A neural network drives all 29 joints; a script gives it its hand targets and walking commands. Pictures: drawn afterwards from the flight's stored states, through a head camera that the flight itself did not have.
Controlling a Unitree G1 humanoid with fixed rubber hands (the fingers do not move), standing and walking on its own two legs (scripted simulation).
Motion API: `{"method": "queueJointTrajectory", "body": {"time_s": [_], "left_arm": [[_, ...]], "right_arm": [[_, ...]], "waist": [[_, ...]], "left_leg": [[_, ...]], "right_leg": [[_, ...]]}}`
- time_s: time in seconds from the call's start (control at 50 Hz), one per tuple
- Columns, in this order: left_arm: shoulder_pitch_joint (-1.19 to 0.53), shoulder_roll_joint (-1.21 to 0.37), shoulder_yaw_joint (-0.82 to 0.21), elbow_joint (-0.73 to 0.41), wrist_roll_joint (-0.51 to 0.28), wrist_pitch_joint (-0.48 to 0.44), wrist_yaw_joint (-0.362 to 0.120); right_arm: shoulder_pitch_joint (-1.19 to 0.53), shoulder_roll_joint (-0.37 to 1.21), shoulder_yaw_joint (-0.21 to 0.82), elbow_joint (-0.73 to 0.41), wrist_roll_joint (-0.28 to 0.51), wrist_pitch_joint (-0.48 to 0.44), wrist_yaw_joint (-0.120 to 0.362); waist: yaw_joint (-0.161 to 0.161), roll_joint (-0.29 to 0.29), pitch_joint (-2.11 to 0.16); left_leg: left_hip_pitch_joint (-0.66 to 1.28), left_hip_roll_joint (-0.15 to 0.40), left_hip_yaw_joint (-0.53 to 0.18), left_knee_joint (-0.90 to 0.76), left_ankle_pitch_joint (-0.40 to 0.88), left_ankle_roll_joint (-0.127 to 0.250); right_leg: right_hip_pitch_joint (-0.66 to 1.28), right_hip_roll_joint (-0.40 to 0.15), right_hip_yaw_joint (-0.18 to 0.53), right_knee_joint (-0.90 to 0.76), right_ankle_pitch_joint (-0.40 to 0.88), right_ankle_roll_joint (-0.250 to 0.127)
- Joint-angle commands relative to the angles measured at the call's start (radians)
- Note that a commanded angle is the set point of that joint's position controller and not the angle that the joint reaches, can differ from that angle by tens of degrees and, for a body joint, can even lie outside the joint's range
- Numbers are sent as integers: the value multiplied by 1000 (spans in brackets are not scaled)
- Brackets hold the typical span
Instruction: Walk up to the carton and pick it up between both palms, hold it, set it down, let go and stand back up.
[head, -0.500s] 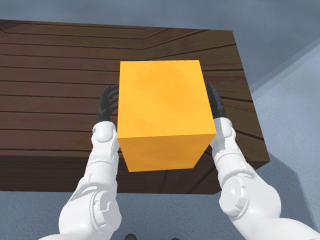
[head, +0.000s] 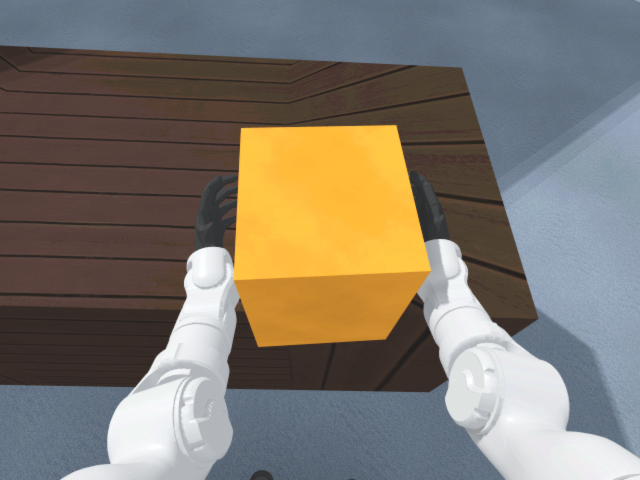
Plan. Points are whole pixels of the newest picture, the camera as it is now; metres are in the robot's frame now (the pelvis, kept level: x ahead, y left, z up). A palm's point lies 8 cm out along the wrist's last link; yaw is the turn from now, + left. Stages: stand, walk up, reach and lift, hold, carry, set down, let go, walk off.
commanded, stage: reach and lift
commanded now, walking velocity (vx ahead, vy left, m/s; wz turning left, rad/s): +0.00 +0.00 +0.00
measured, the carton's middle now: (321, 245) +0.41 +0.03 -0.01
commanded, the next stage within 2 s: none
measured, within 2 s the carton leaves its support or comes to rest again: leaves its support in 0.24 s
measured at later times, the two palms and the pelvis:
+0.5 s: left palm (210, 226) +0.38 +0.17 +0.07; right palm (447, 226) +0.41 -0.12 +0.07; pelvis -0.01 +0.00 +0.00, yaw +1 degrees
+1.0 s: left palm (185, 198) +0.37 +0.18 +0.13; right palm (456, 209) +0.39 -0.11 +0.13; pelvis -0.01 +0.01 +0.01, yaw +2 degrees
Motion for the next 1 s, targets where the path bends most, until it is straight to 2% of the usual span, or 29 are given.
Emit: {"method": "queueJointTrajectory", "body": {"time_s": [0.0,0.14,0.3,0.42,0.52,0.7,0.88,0.98], "left_arm": [[-587,-513,-323,-18,28,-44,-95],[-637,-524,-373,-21,-21,-40,-98],[-687,-546,-422,-16,-73,-28,-104],[-695,-536,-409,-1,-78,21,-119],[-712,-534,-405,-35,-83,79,-124],[-718,-582,-480,-195,-109,204,-123],[-636,-618,-593,-430,-124,428,-144],[-580,-622,-648,-536,-129,543,-166]], "right_arm": [[-597,577,252,-45,-77,-97,134],[-615,594,289,-43,-37,-77,125],[-652,632,363,-101,33,-39,113],[-664,644,401,-135,90,22,105],[-678,648,420,-182,144,86,102],[-696,660,503,-332,275,198,95],[-653,657,596,-516,416,351,63],[-649,644,648,-636,481,415,40]], "waist": [[5,-8,-655],[-17,1,-683],[-30,2,-683],[-28,-13,-570],[-28,-18,-503],[-53,10,-489],[-108,39,-390],[-127,51,-315]], "left_leg": [[195,-36,63,19,305,-24],[209,-43,49,29,282,-28],[219,-50,26,33,242,-25],[240,-54,18,4,167,-10],[284,-56,15,-16,137,-5],[414,-62,-5,4,225,-21],[562,-73,-39,16,308,-40],[587,-80,-57,12,300,-45]], "right_leg": [[468,11,-33,105,485,17],[458,15,-27,106,476,21],[480,12,-15,109,470,30],[490,3,-3,77,377,35],[490,0,3,44,299,33],[517,10,5,15,312,29],[529,28,-1,-26,281,34],[532,33,-7,-38,249,41]]}}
